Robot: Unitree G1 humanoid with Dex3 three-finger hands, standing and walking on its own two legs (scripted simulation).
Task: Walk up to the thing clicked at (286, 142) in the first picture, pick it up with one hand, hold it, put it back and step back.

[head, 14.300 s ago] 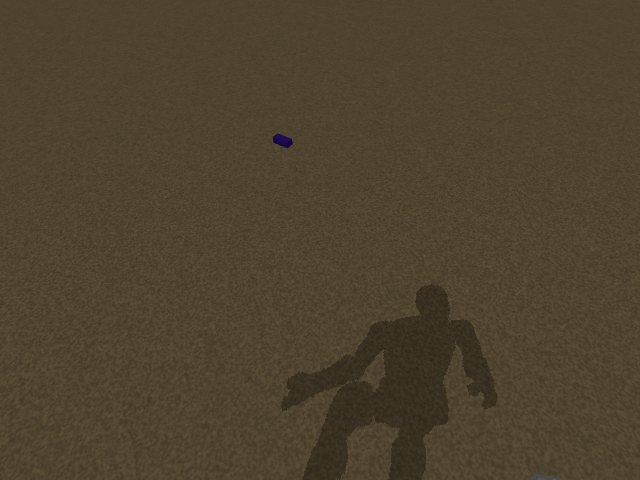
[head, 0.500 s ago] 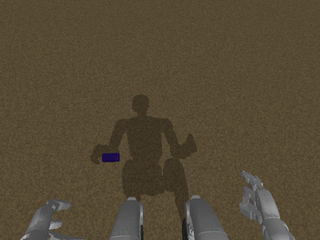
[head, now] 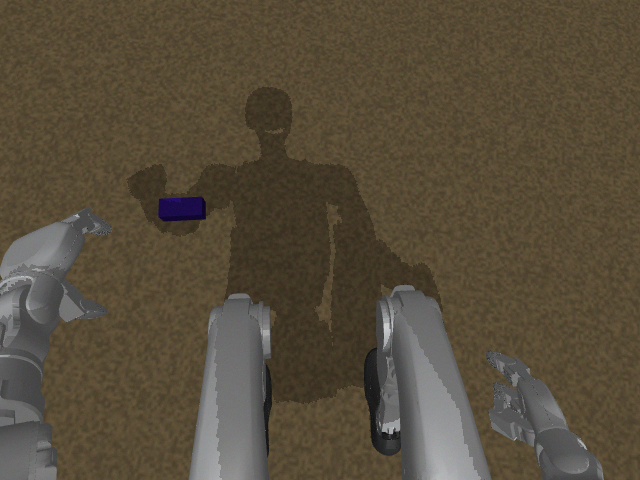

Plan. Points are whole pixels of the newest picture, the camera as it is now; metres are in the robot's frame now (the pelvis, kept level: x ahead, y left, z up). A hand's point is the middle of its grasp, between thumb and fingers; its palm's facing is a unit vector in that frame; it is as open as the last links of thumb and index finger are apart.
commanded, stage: rise first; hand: left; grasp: from above
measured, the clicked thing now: (182, 209) +0.54 +0.30 -0.43
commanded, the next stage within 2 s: none
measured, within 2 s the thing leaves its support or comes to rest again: neither
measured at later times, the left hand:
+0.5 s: hand (108, 230) +0.44 +0.35 -0.23, palm faces -0.45 -0.03 -0.89, open 12.3 cm
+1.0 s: hand (124, 216) +0.48 +0.35 -0.28, palm faces -0.46 -0.03 -0.89, open 12.6 cm
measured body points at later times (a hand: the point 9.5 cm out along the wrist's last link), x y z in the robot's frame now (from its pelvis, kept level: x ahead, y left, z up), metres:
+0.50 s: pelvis -0.02 +0.02 -0.10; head +0.21 +0.08 +0.28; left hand +0.46 +0.35 -0.18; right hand +0.03 -0.27 -0.20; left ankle +0.07 +0.13 -0.42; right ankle +0.09 -0.13 -0.42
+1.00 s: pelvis -0.01 +0.02 -0.12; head +0.25 +0.09 +0.24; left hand +0.50 +0.35 -0.23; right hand +0.03 -0.26 -0.21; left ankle +0.07 +0.13 -0.42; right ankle +0.09 -0.13 -0.42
